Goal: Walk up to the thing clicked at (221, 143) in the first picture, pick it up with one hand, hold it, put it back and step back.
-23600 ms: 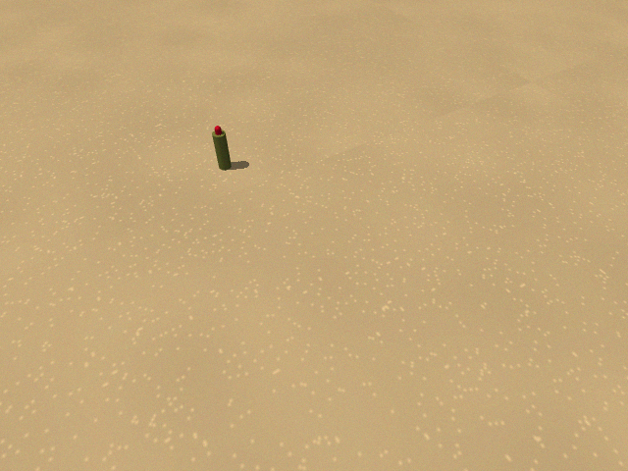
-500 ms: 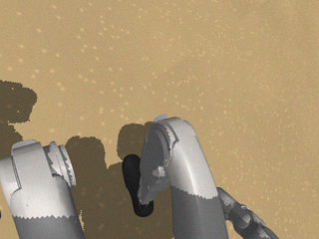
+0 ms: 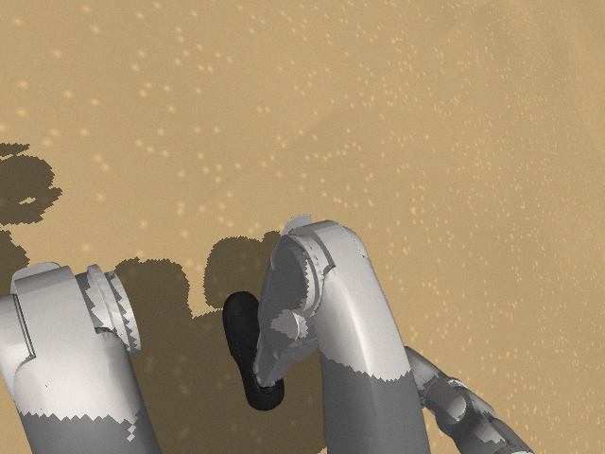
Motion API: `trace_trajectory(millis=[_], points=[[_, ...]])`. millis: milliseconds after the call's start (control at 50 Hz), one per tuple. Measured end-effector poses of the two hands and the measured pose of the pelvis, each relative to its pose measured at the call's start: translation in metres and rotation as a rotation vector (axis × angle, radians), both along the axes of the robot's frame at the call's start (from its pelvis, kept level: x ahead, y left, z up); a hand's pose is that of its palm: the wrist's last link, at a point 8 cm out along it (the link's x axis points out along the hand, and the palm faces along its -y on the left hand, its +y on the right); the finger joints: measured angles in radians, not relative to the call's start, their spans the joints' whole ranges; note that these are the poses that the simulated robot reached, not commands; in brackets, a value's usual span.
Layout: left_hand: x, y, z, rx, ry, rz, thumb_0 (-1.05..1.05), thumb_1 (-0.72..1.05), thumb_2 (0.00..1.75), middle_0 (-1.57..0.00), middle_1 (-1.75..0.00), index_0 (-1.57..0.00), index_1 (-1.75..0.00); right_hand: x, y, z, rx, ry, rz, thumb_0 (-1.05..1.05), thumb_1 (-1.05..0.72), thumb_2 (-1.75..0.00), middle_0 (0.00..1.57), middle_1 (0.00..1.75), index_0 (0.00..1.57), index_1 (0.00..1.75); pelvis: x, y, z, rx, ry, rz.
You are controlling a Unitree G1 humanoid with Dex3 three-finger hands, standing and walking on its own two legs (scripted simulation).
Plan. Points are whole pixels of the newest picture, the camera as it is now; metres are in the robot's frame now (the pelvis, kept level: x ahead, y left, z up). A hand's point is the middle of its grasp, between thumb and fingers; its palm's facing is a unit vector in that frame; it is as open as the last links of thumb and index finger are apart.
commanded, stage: open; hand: left
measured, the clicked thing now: out of the picture +0.45 +0.29 -0.18
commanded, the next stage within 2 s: withdraw in 0.26 s
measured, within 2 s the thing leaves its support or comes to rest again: rests again in 0.30 s
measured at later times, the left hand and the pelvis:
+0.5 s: hand out of the picture +0.45 +0.29 -0.15, palm faces +0.34 -0.94 +0.01, open 16.8 cm; pelvis +0.00 +0.00 +0.00, yaw -1 degrees
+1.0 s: hand out of the picture +0.41 +0.38 -0.04, palm faces +0.29 -0.92 -0.25, open 17.4 cm; pelvis +0.00 +0.00 +0.04, yaw +4 degrees
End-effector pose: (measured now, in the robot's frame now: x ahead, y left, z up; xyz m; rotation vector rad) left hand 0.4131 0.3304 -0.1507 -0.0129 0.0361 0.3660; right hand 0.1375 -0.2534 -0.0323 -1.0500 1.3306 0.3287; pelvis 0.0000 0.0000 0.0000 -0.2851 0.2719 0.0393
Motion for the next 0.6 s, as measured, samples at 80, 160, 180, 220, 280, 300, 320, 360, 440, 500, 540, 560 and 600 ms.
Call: trace_trajectory(millis=[80, 160, 180, 220, 280, 300, 320, 360, 440, 500, 540, 560, 600], points=[[0.007, 0.001, 0.005, 0.0, -0.007, -0.005, -0.01, -0.35, 0.6, -0.78, -0.76, -0.78, -0.75, 0.003, 0.001, 0.001, 0.001, -0.02, -0.003, 0.0, -0.91, -0.9, 0.21, 0.3, 0.2, 0.3, 0.0, 0.001, -0.001, -0.004, 0.0, -0.004], [0.009, 0.001, 0.006, 0.001, 0.002, -0.018, -0.01, -0.43, 0.46, -0.7, -0.63, -0.7, -0.63, 0.004, 0.002, 0.002, 0.004, -0.033, -0.009, 0.0, -0.9, -0.9, 0.21, 0.3, 0.2, 0.3, 0.0, 0.002, 0.0, -0.009, -0.001, -0.008], [0.009, 0.001, 0.006, 0.0, 0.004, -0.019, -0.01, -0.45, 0.43, -0.68, -0.6, -0.67, -0.6, 0.004, 0.003, 0.002, 0.005, -0.033, -0.009, 0.0, -0.9, -0.9, 0.2, 0.3, 0.2, 0.3, 0.0, 0.002, 0.0, -0.009, 0.0, -0.009], [0.007, 0.001, 0.005, -0.005, 0.004, -0.015, -0.01, -0.48, 0.38, -0.63, -0.55, -0.62, -0.54, 0.004, 0.003, 0.003, 0.006, -0.03, -0.01, 0.0, -0.9, -0.9, 0.2, 0.3, 0.2, 0.3, 0.0, 0.002, 0.0, -0.008, 0.0, -0.009], [0.003, 0.001, 0.003, -0.012, 0.003, -0.007, -0.01, -0.51, 0.31, -0.55, -0.47, -0.54, -0.46, 0.003, 0.004, 0.003, 0.006, -0.023, -0.008, 0.0, -0.9, -0.9, 0.21, 0.3, 0.2, 0.3, -0.001, 0.001, 0.0, -0.007, 0.0, -0.009], [0.002, 0.002, 0.002, -0.013, 0.002, -0.005, -0.01, -0.52, 0.29, -0.52, -0.44, -0.52, -0.44, 0.002, 0.004, 0.003, 0.005, -0.021, -0.007, 0.0, -0.9, -0.9, 0.21, 0.3, 0.2, 0.3, -0.001, 0.001, 0.0, -0.006, 0.0, -0.009], [0.001, 0.002, 0.002, -0.013, 0.001, -0.003, -0.01, -0.53, 0.27, -0.5, -0.41, -0.49, -0.41, 0.002, 0.004, 0.003, 0.004, -0.018, -0.007, 0.0, -0.9, -0.9, 0.21, 0.3, 0.2, 0.3, -0.001, 0.001, 0.0, -0.006, 0.0, -0.009], [0.001, 0.003, 0.001, -0.012, 0.0, -0.001, -0.01, -0.55, 0.23, -0.44, -0.36, -0.43, -0.36, 0.002, 0.004, 0.003, 0.002, -0.013, -0.006, 0.0, -0.9, -0.9, 0.21, 0.3, 0.2, 0.3, -0.001, 0.001, 0.0, -0.006, 0.001, -0.009], [0.001, 0.004, 0.001, -0.006, -0.004, -0.009, -0.01, -0.58, 0.17, -0.33, -0.26, -0.32, -0.26, 0.002, 0.005, 0.003, -0.003, -0.007, -0.004, 0.0, -0.9, -0.9, 0.21, 0.3, 0.2, 0.3, -0.001, 0.002, 0.001, -0.007, 0.002, -0.008], [0.002, 0.005, 0.002, -0.003, -0.012, -0.022, -0.01, -0.6, 0.13, -0.25, -0.19, -0.23, -0.2, 0.003, 0.004, 0.003, -0.006, -0.009, -0.006, 0.0, -0.9, -0.9, 0.21, 0.3, 0.2, 0.3, 0.0, 0.002, 0.0, -0.008, 0.002, -0.008], [0.003, 0.009, 0.005, 0.0, -0.025, -0.021, -0.01, -0.61, 0.11, -0.2, -0.16, -0.19, -0.16, 0.004, 0.004, 0.004, -0.009, -0.015, -0.013, 0.0, -0.9, -0.9, 0.21, 0.3, 0.2, 0.3, 0.0, 0.002, 0.001, -0.009, 0.002, -0.007], [0.003, 0.012, 0.008, 0.003, -0.035, -0.017, -0.01, -0.61, 0.1, -0.18, -0.14, -0.17, -0.15, 0.004, 0.004, 0.004, -0.011, -0.018, -0.017, 0.0, -0.9, -0.9, 0.21, 0.3, 0.2, 0.3, 0.0, 0.002, 0.001, -0.009, 0.003, -0.007], [0.002, 0.02, 0.016, 0.017, -0.055, -0.008, -0.01, -0.61, 0.08, -0.15, -0.12, -0.14, -0.13, 0.005, 0.004, 0.005, -0.012, -0.025, -0.03, 0.0, -0.9, -0.9, 0.21, 0.3, 0.2, 0.3, 0.001, 0.002, 0.002, -0.006, 0.009, -0.005]])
